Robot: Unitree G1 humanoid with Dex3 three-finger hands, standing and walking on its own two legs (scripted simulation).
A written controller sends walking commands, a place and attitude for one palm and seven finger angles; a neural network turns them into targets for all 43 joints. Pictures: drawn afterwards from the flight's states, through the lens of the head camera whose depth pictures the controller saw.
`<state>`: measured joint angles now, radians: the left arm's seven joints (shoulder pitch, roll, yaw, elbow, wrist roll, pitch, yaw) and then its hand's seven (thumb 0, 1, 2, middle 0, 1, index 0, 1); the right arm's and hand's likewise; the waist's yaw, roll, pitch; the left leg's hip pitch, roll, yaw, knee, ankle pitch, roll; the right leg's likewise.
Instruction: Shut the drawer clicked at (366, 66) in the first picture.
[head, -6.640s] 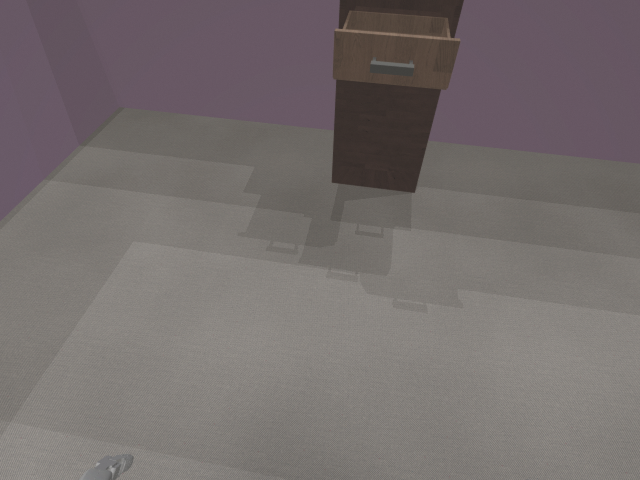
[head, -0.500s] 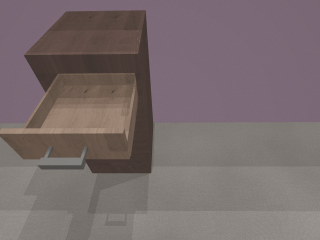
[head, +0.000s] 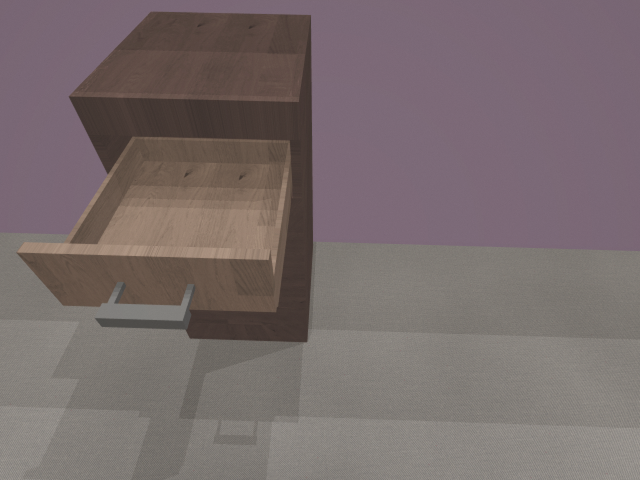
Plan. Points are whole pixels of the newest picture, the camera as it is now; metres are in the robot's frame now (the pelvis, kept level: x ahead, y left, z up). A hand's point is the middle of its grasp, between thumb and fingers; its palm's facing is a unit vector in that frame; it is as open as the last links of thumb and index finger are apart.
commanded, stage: look again from close up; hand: left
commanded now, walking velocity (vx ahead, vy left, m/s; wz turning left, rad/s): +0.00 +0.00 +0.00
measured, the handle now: (149, 303) +0.36 +0.28 -0.02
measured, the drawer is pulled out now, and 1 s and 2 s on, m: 0.30 0.30 0.30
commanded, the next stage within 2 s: shuffle to correct the standing spot in 0.40 s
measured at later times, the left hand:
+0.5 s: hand out of the picture +0.01 +0.24 -0.17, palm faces -0.02 -0.97 -0.22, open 7.4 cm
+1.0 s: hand out of the picture -0.01 +0.21 -0.17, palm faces +0.00 -0.99 -0.16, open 7.4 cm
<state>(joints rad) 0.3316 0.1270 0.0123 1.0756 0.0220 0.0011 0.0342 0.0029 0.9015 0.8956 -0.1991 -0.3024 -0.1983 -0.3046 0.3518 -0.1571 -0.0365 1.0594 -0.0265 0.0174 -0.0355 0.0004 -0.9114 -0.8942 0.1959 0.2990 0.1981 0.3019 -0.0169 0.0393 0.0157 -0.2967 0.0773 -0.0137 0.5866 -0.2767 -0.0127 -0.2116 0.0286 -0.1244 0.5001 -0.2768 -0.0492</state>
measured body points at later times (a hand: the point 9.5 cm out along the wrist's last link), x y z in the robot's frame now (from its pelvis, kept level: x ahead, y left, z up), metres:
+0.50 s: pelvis -0.01 +0.06 +0.01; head -0.01 +0.06 +0.46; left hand +0.01 +0.30 -0.15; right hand +0.01 -0.17 -0.15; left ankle +0.02 +0.14 -0.73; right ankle +0.00 -0.09 -0.73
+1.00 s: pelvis +0.04 +0.05 +0.00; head +0.04 +0.04 +0.45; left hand +0.00 +0.26 -0.16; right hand +0.00 -0.18 -0.16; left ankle +0.03 +0.14 -0.73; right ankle +0.01 -0.07 -0.70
